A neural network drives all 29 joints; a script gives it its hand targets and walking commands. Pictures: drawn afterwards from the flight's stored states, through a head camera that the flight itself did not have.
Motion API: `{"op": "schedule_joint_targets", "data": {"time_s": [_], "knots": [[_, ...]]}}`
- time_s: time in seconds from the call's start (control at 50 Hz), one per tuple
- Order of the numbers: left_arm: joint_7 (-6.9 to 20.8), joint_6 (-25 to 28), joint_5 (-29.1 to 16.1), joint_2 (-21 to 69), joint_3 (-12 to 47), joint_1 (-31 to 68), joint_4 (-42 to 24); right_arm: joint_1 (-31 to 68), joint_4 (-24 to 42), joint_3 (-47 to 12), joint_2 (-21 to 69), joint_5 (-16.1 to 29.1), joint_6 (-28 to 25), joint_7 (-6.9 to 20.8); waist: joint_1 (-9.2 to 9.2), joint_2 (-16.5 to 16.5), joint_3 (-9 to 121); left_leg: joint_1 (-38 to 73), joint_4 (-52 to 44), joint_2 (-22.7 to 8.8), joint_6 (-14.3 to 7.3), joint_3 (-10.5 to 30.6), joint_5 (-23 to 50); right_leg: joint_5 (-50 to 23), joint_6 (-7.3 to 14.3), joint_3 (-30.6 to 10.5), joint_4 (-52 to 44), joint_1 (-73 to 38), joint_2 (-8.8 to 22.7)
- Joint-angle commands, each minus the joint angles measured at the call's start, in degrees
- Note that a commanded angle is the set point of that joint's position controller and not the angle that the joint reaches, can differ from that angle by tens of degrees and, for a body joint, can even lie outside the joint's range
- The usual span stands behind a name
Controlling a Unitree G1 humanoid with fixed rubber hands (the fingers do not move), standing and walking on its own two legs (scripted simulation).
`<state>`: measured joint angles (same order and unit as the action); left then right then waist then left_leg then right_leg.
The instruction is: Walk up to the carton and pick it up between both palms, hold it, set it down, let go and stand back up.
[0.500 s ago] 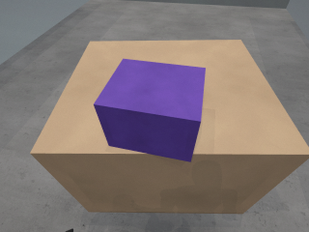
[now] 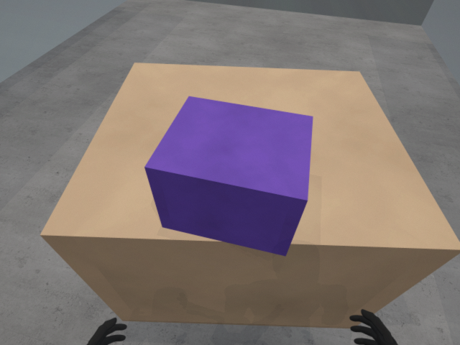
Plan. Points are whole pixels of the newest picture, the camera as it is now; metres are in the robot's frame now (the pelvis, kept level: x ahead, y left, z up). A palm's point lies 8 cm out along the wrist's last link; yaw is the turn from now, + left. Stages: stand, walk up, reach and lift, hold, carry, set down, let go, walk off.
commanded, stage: walk up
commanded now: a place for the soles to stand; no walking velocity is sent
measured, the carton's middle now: (235, 173) +0.45 +0.01 +0.03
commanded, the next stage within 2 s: reach and lift in 1.86 s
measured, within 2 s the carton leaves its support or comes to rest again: neither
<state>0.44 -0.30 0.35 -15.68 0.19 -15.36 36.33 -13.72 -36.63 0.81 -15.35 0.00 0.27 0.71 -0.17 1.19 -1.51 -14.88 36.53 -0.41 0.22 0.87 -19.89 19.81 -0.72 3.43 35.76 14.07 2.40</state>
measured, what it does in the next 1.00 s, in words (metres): stands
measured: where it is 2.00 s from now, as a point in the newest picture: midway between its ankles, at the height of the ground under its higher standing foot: outside the picture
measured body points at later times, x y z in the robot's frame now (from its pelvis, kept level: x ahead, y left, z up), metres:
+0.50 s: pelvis +0.01 +0.02 +0.00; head +0.01 +0.02 +0.45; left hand +0.11 +0.28 -0.10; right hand +0.12 -0.24 -0.11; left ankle +0.00 +0.12 -0.73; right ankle -0.01 -0.13 -0.73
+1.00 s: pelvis +0.03 +0.02 -0.01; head +0.04 +0.02 +0.44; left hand +0.15 +0.28 -0.11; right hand +0.14 -0.24 -0.12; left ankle +0.00 +0.12 -0.73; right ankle +0.00 -0.12 -0.73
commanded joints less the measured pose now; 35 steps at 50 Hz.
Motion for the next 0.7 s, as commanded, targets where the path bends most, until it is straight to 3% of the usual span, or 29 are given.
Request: {"op": "schedule_joint_targets", "data": {"time_s": [0.0, 0.14, 0.22, 0.38, 0.54, 0.68], "knots": [[-0.3, 1.5, 0.0, -8.5, -2.9, -0.3, -4.8, 0.9, 5.0, 2.6, -8.4, -0.1, -1.0, 0.1, -0.01, -3.4, 1.0, -0.9, -8.3, -4.6, -3.5, 5.5, 14.7, -12.9, 3.2, -5.6, -7.9, -0.8, 4.2], [-0.2, 1.6, 0.1, -7.8, -3.0, -0.6, -4.7, 0.7, 4.5, 2.7, -8.3, -0.2, -1.0, 0.2, 0.07, -0.9, 2.7, 0.2, -8.6, -4.5, -3.7, 5.5, 13.3, -11.4, 3.1, -4.9, -7.9, -1.8, 3.8], [-0.4, 1.6, 0.6, -8.4, -3.7, -1.9, -4.7, -0.3, 4.1, 2.9, -8.0, -0.7, -0.7, 0.6, 0.2, -0.2, 1.4, -0.2, -8.1, -3.4, -3.9, 5.1, 9.1, -6.4, 3.7, -5.5, -8.6, -0.4, 4.4], [-0.6, 1.7, 0.9, -7.8, -4.0, -3.6, -5.0, -1.0, 3.8, 3.3, -8.6, -0.5, -0.8, 0.9, 0.03, -2.2, -2.2, -3.2, -10.8, -4.1, -4.9, 7.3, 5.1, -3.5, 3.2, -4.0, -6.5, 0.0, 2.7], [-0.9, 2.2, 0.8, -8.3, -4.4, -4.5, -5.3, -1.3, 4.2, 3.2, -8.4, -0.6, -0.9, 1.0, 0.07, -2.1, 0.2, -1.1, -8.0, -3.6, -4.8, 5.8, 14.3, -11.6, 3.4, -4.5, -5.2, -2.1, 3.7], [-1.2, 1.9, 0.8, -10.0, -5.2, -6.2, -5.1, -1.8, 5.2, 3.4, -7.5, -1.3, -0.8, 1.3, -0.1, 1.3, 0.6, -0.8, -1.9, -1.8, -3.4, 3.2, 15.0, -13.3, 6.3, -8.9, -6.5, -2.3, 7.2]]}}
